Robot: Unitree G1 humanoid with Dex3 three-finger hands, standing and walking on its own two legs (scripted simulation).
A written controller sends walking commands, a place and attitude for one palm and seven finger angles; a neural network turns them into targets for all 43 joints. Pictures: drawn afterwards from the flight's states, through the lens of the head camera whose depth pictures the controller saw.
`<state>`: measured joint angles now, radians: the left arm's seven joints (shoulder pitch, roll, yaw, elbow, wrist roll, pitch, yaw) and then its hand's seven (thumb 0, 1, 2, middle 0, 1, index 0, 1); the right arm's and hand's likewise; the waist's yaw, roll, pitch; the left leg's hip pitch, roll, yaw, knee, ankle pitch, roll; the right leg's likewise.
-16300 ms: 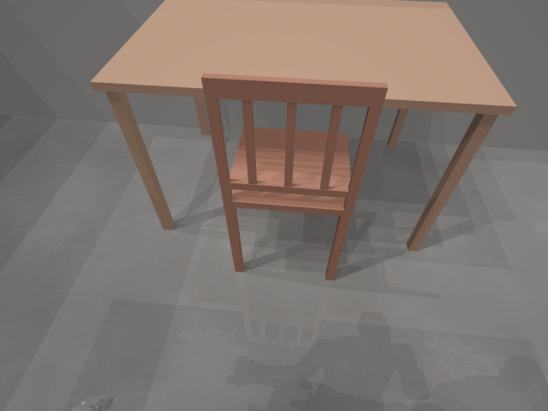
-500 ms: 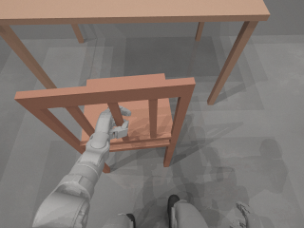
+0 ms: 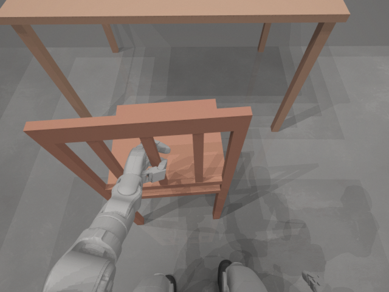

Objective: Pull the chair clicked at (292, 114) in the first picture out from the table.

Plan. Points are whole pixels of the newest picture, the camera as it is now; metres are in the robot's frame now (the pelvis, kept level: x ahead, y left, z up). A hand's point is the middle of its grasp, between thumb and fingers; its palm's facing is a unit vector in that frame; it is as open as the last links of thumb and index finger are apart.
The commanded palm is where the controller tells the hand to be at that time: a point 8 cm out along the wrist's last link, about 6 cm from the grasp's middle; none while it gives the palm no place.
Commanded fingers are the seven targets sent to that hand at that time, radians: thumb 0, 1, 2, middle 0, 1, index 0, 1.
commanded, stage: step backward, pulling the chair out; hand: left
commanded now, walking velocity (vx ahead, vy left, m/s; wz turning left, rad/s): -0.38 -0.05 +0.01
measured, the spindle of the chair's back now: (156, 163) +0.40 +0.10 -0.08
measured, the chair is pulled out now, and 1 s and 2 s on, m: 0.36 0.52 0.65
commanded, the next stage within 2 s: stop walking, hand still on the chair in 1.18 s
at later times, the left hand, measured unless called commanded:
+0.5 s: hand (158, 198) +0.30 +0.09 -0.05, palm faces -0.08 -0.98 -0.19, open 5.4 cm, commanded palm +0.29 +0.14 -0.05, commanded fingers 0.00 0.90 0.90 -0.50 -1.45 -0.50 -1.45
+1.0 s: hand (153, 245) +0.21 +0.09 -0.05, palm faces -0.10 -0.98 -0.19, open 5.4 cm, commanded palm +0.20 +0.15 -0.05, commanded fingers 0.00 0.90 0.90 -0.50 -1.45 -0.50 -1.45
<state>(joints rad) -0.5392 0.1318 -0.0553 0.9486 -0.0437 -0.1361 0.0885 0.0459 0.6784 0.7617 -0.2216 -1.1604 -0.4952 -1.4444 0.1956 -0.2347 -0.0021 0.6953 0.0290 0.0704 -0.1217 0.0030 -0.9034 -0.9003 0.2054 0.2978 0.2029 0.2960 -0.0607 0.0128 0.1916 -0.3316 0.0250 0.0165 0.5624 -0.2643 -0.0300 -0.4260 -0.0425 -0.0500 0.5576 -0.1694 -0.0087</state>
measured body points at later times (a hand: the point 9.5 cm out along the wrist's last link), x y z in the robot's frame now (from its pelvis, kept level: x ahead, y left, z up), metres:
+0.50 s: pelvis -0.08 -0.01 +0.00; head +0.02 -0.03 +0.44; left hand +0.30 +0.14 -0.04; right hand +0.01 -0.26 -0.14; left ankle -0.06 +0.14 -0.71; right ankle -0.01 -0.12 -0.73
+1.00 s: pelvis -0.17 +0.00 +0.00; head -0.08 -0.02 +0.44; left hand +0.21 +0.14 -0.04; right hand -0.08 -0.25 -0.14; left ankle -0.16 +0.15 -0.72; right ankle -0.08 -0.11 -0.73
